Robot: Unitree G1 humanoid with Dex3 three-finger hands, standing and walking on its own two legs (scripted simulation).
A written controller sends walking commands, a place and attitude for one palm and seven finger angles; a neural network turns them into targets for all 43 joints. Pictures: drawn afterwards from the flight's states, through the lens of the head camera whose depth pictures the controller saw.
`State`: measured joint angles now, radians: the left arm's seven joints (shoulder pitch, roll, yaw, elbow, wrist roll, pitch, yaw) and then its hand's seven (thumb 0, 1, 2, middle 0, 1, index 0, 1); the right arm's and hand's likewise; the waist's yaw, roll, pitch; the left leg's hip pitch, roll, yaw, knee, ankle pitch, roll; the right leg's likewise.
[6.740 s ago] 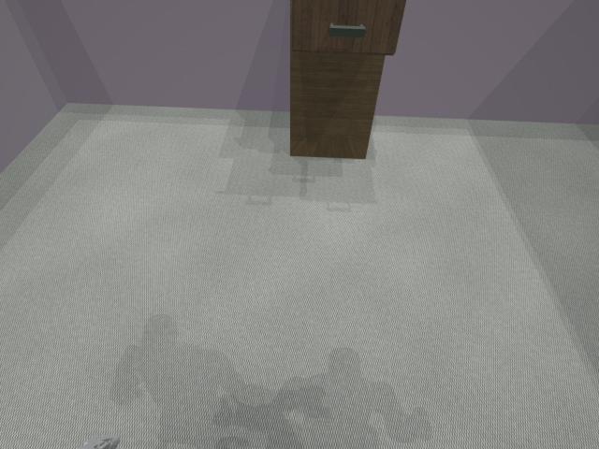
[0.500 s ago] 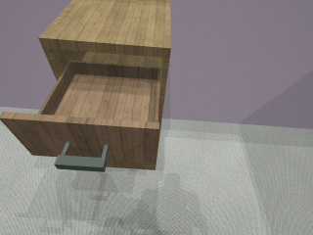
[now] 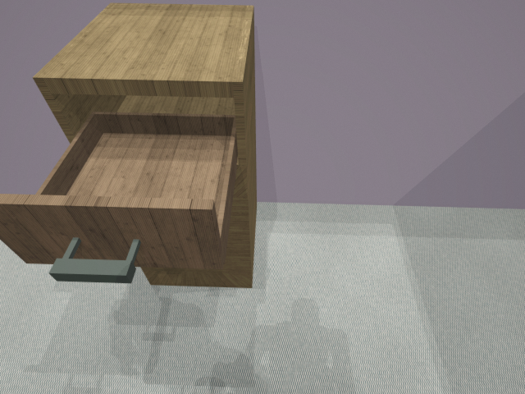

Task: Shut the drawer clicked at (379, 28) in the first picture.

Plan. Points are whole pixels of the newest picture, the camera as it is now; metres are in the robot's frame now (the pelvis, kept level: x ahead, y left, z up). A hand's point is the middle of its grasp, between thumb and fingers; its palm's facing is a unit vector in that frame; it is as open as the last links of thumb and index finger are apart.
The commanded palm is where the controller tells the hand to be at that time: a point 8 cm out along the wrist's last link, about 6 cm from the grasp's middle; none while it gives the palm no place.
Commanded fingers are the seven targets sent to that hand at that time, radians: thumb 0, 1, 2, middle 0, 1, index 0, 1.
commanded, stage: come to a stop and stand still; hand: left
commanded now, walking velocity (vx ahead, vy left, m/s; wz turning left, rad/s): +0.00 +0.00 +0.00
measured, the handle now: (99, 257) +0.31 +0.28 +0.02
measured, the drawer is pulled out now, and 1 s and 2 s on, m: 0.30 0.30 0.30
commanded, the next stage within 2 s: look again from close up in 0.16 s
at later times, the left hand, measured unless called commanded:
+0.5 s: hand out of the picture +0.01 +0.21 -0.18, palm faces +0.04 -0.98 -0.22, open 7.4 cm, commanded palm none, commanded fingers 0.00 0.90 0.90 -0.20 -0.30 -0.20 -0.30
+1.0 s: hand out of the picture +0.09 +0.26 -0.11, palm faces +0.20 -0.96 -0.19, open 7.3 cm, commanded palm +0.09 +0.30 -0.06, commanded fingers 0.00 0.90 0.90 -0.32 -0.43 -0.32 -0.43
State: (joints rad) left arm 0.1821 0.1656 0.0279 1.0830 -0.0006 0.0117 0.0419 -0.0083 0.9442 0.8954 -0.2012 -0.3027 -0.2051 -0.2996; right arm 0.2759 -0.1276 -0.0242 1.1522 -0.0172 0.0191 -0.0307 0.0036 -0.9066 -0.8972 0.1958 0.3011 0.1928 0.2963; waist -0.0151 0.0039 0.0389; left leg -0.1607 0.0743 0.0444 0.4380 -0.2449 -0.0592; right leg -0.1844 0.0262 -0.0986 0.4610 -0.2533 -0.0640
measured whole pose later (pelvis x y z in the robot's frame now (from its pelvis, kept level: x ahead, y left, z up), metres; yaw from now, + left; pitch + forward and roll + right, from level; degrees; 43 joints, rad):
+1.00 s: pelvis -0.01 +0.07 +0.00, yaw +0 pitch -1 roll +1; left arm 0.49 0.18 0.03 0.39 -0.10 0.04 0.09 0.01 0.91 0.90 -0.21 -0.31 -0.21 -0.31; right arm 0.35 -0.18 0.01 0.91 0.02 -0.16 -0.05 0.01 -0.91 -0.90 0.20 0.30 0.20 0.30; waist 0.00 -0.03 0.01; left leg -0.21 -0.03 0.09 0.49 -0.27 0.04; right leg -0.25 -0.07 -0.04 0.55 -0.28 0.00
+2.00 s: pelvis +0.00 +0.05 -0.04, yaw +2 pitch +6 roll -2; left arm 0.68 0.25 0.23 -0.30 -0.33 -0.29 -0.33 0.01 0.90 0.90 -1.13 -1.31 -1.13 -1.31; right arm 0.24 -0.22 -0.01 0.56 0.06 -0.33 -0.05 0.02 -0.90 -0.90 0.20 0.30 0.20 0.30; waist 0.04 0.03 -0.11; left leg -0.54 0.03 0.00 0.89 -0.46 0.01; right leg -0.50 -0.02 -0.10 0.83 -0.43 -0.01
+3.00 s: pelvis +0.01 +0.02 -0.02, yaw +2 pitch +0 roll -1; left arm 0.61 0.29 0.30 -0.35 -0.36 -0.10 -0.34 0.01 0.89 0.90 -1.40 -1.60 -1.40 -1.60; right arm 0.24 -0.24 0.04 0.62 0.08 -0.45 -0.08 0.02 -0.90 -0.90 0.20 0.30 0.20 0.30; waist 0.07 0.06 -0.09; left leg -0.32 0.05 0.00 0.69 -0.38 -0.02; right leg -0.30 0.01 -0.10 0.66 -0.37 -0.04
